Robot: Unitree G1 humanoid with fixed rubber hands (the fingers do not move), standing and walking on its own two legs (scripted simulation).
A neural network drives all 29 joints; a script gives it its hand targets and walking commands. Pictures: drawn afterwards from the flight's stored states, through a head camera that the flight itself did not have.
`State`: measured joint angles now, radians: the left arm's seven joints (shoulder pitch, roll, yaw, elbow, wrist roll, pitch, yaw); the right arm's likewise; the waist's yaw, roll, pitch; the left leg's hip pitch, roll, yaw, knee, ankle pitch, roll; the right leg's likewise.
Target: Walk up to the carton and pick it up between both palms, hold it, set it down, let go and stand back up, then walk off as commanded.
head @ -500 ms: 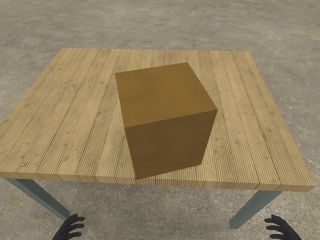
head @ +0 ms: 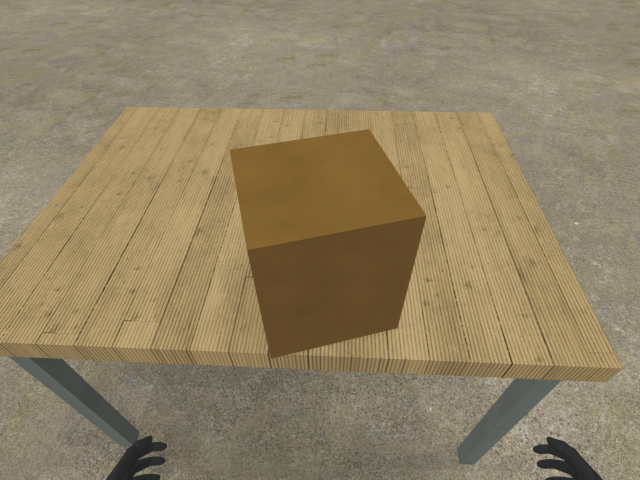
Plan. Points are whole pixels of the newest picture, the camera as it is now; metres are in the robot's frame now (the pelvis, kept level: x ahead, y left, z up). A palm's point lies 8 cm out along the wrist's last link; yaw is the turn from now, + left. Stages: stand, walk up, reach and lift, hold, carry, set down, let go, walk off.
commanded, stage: walk up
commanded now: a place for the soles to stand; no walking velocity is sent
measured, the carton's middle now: (319, 245) +0.44 +0.01 +0.04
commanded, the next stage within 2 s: reach and lift in 0.28 s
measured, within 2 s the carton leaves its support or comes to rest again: neither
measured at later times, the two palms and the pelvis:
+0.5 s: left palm (122, 471) +0.17 +0.26 -0.06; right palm out of the picture +0.13 -0.30 -0.07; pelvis -0.01 -0.01 +0.00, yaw +0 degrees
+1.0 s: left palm (137, 459) +0.17 +0.23 -0.02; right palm (580, 461) +0.16 -0.28 -0.03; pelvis -0.01 -0.02 +0.02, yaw +0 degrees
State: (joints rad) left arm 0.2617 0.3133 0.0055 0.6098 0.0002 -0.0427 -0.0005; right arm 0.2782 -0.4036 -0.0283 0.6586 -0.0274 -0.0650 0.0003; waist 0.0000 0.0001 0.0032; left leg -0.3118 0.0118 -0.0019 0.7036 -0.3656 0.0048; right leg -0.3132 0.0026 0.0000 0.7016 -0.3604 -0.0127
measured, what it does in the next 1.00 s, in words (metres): stands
